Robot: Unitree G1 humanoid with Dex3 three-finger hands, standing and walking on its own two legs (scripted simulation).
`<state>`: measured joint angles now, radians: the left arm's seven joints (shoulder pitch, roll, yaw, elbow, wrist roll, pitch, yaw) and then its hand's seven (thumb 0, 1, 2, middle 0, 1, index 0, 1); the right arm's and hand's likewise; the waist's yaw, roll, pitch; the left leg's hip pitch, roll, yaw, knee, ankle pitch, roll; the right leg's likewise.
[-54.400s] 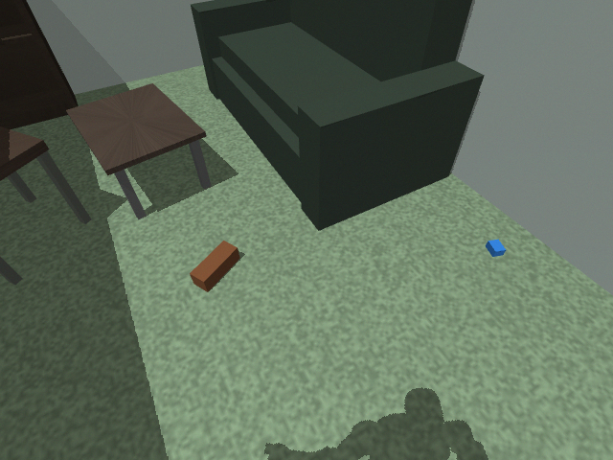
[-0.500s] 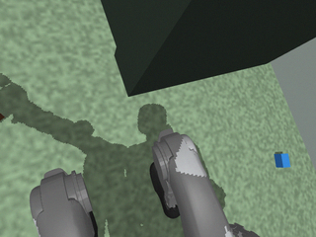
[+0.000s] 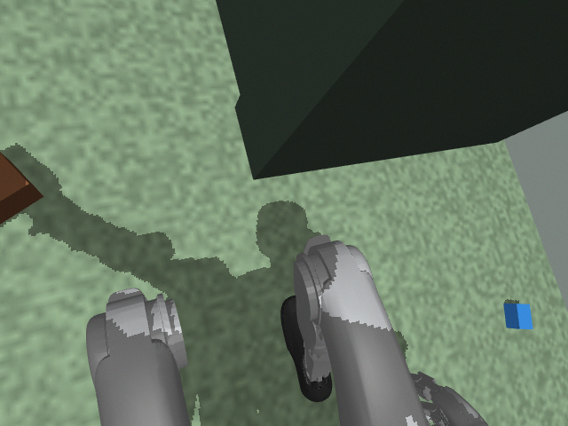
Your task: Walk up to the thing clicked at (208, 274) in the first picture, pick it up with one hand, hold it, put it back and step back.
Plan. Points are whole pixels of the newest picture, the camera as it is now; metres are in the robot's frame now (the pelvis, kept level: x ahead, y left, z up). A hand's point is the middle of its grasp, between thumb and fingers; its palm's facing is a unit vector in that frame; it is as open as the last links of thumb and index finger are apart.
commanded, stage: rest palm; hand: left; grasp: from above
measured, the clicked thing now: out of the picture +0.47 +0.40 -0.29
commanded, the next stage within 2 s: close in 1.54 s
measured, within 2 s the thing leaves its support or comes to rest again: neither
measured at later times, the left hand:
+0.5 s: hand out of the picture +0.47 +0.36 -0.24, palm faces -0.33 -0.27 -0.90, open 14.2 cm
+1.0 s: hand out of the picture +0.45 +0.37 -0.25, palm faces -0.38 -0.29 -0.88, open 14.1 cm
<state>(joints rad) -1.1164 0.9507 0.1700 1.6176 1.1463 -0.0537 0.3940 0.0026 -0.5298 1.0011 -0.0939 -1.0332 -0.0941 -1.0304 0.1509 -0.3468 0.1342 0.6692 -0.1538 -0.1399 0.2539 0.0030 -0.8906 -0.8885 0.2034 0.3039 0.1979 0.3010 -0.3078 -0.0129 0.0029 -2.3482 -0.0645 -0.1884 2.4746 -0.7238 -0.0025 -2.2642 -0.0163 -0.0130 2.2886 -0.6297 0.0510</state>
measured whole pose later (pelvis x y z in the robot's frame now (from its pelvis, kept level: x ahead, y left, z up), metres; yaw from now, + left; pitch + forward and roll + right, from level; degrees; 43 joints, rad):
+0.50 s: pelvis +0.00 +0.00 -0.01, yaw -3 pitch +31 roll -15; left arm -1.19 1.11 0.26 1.80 1.18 -0.07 0.58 0.00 -0.54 1.00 -0.10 -0.98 -0.08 -1.00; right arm 0.20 -0.38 0.25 0.67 -0.20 -0.23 0.26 0.00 -0.89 -0.89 0.20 0.30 0.20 0.30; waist -0.40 -0.10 0.15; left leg -2.35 -0.04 -0.22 2.52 -0.73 0.00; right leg -2.26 0.02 -0.04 2.29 -0.60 0.06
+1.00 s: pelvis +0.00 +0.01 -0.01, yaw -4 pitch +29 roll -17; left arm -1.19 1.16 0.23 1.83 1.16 -0.08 0.54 0.00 -0.52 0.97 -0.10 -1.01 -0.09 -1.01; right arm 0.14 -0.39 0.28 0.63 -0.22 -0.27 0.29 0.00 -0.90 -0.90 0.20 0.30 0.20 0.30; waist -0.39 -0.12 0.18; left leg -2.34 -0.04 -0.24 2.54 -0.74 0.02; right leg -2.24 0.02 -0.06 2.29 -0.60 0.07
